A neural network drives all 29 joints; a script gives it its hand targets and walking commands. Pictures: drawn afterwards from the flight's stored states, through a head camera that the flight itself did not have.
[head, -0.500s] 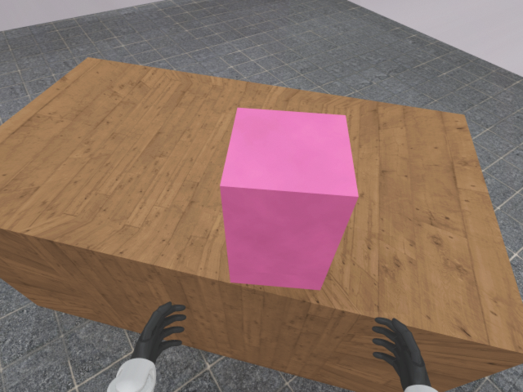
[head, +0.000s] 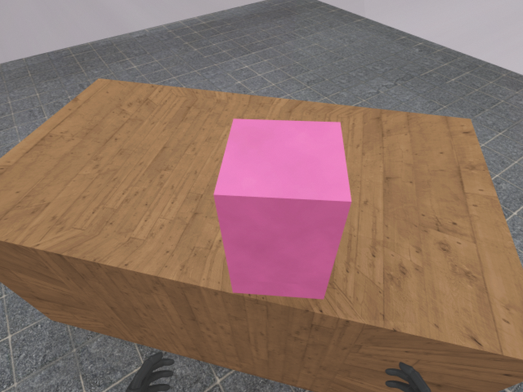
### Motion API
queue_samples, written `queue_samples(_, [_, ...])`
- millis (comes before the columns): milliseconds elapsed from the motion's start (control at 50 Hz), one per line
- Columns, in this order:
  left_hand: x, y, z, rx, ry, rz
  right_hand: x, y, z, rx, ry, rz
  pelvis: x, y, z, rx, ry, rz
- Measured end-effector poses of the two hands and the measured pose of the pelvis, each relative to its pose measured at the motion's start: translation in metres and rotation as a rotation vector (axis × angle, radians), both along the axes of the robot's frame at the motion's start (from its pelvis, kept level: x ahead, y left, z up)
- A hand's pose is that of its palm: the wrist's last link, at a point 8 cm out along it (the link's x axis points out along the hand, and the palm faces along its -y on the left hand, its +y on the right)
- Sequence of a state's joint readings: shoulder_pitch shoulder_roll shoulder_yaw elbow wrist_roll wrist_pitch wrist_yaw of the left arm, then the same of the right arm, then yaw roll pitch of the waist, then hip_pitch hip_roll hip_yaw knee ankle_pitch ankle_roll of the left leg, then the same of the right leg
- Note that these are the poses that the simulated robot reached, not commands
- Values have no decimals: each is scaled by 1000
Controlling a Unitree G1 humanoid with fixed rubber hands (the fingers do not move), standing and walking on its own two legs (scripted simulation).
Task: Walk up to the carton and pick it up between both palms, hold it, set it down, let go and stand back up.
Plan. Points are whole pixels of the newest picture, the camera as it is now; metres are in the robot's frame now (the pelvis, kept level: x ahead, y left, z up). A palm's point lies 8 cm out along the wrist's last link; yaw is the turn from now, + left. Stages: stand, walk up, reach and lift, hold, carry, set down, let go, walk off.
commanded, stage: stand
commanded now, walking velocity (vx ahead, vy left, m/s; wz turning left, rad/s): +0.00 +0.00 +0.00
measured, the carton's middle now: (281, 215) +0.42 +0.00 +0.01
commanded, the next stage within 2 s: none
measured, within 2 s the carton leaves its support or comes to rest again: neither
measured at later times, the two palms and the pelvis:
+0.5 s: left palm out of the picture -0.06 +0.22 -0.14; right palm out of the picture -0.07 -0.22 -0.15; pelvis -0.04 +0.00 +0.00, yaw -1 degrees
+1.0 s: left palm out of the picture -0.11 +0.20 -0.15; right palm out of the picture -0.13 -0.20 -0.15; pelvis -0.08 +0.00 +0.00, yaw +0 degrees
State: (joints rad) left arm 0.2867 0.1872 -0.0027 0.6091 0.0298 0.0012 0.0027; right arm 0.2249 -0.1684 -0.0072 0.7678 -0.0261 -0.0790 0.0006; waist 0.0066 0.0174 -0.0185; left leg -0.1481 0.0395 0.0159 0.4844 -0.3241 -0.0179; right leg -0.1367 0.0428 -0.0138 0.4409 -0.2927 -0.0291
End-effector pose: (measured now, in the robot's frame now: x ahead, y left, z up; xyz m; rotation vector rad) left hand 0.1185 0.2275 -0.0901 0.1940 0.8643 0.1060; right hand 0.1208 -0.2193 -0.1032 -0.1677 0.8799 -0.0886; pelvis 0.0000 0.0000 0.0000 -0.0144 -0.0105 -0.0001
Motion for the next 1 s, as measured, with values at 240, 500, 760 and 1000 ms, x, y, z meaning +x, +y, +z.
queue_samples(240, [-103,8,-40,-8,252,107,-100,-34,-29,-45,283,-132,-8,0,-7,15,-21,-7])
queue_samples(500, [-179,-6,-46,-24,437,131,-195,0,-45,41,504,-180,-35,-1,-2,24,-39,-10])
queue_samples(760, [-201,-24,-53,-66,455,140,-230,21,-52,87,548,-186,-59,-1,-1,27,-49,-11])
queue_samples(1000, [-234,-31,-60,-93,526,150,-253,22,-50,71,585,-182,-78,0,-3,23,-34,-6])
